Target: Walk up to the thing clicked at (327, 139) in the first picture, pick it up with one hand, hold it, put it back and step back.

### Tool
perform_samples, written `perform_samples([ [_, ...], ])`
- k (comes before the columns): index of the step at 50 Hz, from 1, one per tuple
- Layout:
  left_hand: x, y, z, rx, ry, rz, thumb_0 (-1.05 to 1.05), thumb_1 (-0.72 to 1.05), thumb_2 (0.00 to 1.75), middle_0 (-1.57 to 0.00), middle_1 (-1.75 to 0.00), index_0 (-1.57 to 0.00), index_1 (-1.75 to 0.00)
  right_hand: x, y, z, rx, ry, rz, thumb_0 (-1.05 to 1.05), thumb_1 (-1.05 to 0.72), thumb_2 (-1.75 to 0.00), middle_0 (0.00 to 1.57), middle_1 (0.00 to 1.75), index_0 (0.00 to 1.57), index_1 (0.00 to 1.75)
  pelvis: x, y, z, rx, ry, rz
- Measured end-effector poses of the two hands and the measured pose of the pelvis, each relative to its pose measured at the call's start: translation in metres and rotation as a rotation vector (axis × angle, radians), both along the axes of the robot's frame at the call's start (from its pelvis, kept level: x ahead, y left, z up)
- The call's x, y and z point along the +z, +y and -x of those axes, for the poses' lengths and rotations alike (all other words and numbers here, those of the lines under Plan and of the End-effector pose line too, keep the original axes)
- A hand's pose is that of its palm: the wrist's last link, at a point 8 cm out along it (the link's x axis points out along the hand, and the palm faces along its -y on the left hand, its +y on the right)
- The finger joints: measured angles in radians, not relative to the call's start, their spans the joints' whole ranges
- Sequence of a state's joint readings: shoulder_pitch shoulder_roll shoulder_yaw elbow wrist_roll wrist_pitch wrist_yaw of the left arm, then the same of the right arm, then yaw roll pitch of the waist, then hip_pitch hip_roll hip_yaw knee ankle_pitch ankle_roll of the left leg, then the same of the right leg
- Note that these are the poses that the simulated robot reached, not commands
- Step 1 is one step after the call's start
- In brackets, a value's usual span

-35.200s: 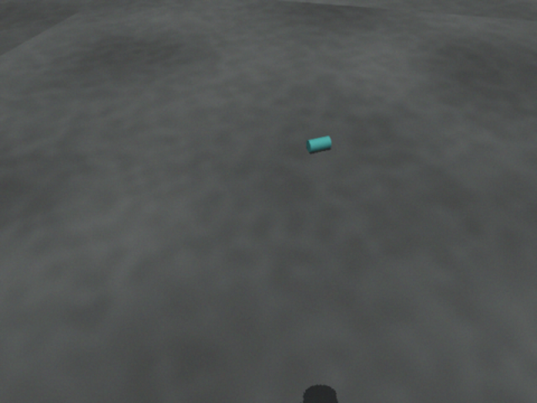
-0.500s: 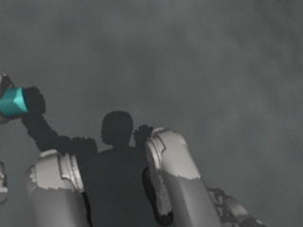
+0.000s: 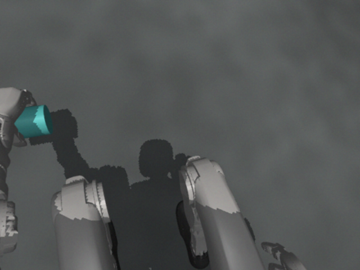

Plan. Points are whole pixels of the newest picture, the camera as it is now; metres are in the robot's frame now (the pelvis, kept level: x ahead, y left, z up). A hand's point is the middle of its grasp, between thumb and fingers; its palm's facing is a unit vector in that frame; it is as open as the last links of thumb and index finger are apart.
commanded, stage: lift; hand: left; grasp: from above
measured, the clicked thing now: (17, 124) +0.46 +0.31 -0.18
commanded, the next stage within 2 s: hold in 1.46 s
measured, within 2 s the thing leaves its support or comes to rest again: neither
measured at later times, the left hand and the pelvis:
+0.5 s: hand out of the picture +0.37 +0.31 +0.01, palm faces -0.46 -0.10 -0.88, open 9.6 cm; pelvis +0.00 +0.00 +0.11, yaw +4 degrees
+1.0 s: hand out of the picture +0.32 +0.30 +0.21, palm faces -0.48 -0.11 -0.87, open 9.6 cm; pelvis +0.03 +0.01 +0.30, yaw +8 degrees
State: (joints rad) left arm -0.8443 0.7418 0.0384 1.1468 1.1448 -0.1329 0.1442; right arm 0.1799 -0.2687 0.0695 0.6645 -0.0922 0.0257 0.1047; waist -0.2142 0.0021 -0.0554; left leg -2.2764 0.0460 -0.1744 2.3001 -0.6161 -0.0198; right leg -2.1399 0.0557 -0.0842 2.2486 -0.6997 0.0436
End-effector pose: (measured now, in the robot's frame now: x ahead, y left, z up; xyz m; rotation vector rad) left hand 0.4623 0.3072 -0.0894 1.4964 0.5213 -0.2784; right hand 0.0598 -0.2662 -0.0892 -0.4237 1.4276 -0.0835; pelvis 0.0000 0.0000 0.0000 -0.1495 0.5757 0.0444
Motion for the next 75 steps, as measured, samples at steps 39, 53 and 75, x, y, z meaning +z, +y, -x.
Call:
perform_samples([
  [39,0.284,0.001,0.121,0.019,-0.041,0.038,0.0,0.08,0.38,-0.75,-0.44,-0.77,-0.42,0.206,0.03,-0.086,-0.041,-0.315,-0.052,0.01,-0.9,-0.89,0.2,0.3,0.2,0.3,0.224,0.009,-0.009,0.084,-0.162,-0.069],
  [53,0.37,-0.009,0.129,0.026,-0.005,0.026,0.0,0.08,0.38,-0.74,-0.45,-0.77,-0.42,0.291,0.031,-0.096,-0.059,-0.366,-0.071,0.01,-0.9,-0.89,0.2,0.3,0.2,0.3,0.31,0.012,-0.035,0.094,-0.28,-0.111],
  [75,0.441,-0.022,0.106,0.05,-0.02,0.022,0.0,0.05,0.44,-0.75,-0.44,-0.77,-0.42,0.356,0.03,-0.117,-0.097,-0.361,-0.088,0.01,-0.9,-0.89,0.2,0.3,0.2,0.3,0.378,0.016,-0.07,0.086,-0.396,-0.151],
])
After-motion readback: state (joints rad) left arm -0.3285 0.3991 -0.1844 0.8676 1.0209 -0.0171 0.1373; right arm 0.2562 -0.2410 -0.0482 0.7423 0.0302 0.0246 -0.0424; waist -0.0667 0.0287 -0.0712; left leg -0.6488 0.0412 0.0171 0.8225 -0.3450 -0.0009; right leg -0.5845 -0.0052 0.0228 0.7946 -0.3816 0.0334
